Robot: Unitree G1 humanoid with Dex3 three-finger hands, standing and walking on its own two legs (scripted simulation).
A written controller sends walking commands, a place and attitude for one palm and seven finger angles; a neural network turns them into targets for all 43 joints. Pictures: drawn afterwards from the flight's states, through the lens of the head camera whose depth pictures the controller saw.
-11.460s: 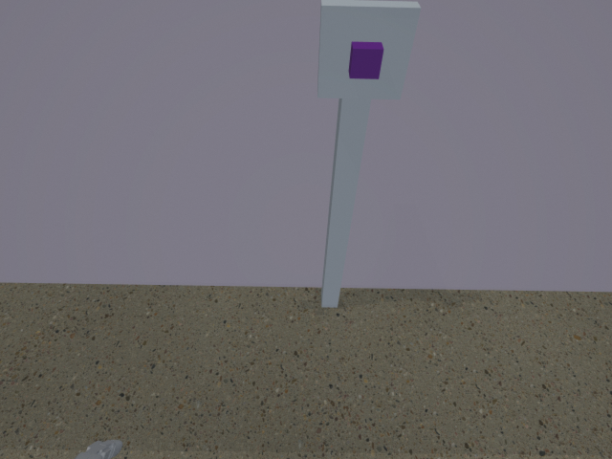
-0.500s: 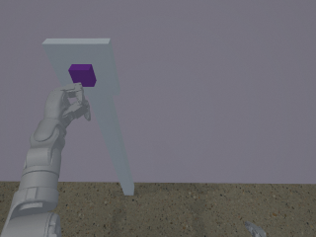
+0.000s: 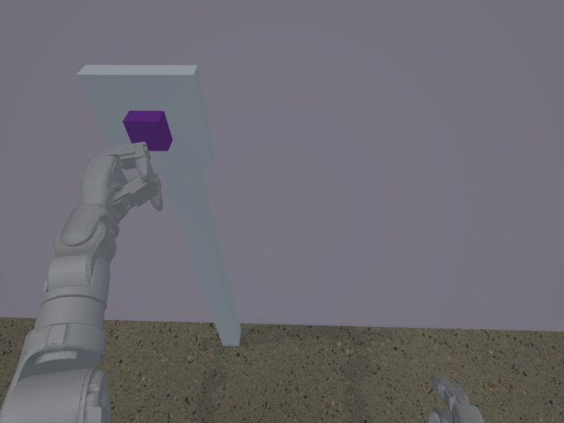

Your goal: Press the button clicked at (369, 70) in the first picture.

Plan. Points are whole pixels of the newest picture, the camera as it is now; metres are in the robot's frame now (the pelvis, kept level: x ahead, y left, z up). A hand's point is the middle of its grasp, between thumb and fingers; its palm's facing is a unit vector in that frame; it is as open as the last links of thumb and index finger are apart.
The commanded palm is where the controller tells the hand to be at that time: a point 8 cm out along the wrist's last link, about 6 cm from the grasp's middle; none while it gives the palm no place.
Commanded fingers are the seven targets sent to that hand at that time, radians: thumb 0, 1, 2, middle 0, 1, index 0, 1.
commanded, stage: press the button with the knuckle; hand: left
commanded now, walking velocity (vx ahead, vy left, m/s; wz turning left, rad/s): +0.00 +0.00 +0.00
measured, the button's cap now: (149, 129) +0.49 +0.22 +0.18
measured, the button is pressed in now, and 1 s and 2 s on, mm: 0 13 0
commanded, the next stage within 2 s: hold the button down briefly in 1.12 s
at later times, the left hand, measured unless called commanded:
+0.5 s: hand (157, 174) +0.42 +0.20 +0.16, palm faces +0.03 -1.00 -0.01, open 3.1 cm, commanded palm +0.39 +0.25 +0.15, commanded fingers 0.00 0.90 0.90 -1.30 -1.50 -1.30 -1.50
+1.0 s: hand (158, 164) +0.44 +0.20 +0.16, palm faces +0.03 -1.00 -0.02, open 2.8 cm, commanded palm +0.43 +0.25 +0.15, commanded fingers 0.00 0.90 0.90 -1.30 -1.50 -1.30 -1.50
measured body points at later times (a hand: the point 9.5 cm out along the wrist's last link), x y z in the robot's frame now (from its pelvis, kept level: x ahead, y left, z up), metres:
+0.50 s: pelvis +0.01 +0.00 +0.00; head +0.02 -0.01 +0.45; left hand +0.41 +0.25 +0.16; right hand +0.12 -0.26 -0.11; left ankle +0.01 +0.11 -0.73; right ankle -0.03 -0.10 -0.73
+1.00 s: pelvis -0.01 +0.01 -0.01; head +0.02 +0.01 +0.44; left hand +0.43 +0.26 +0.16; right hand +0.07 -0.25 -0.12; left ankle +0.01 +0.11 -0.73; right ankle -0.03 -0.10 -0.73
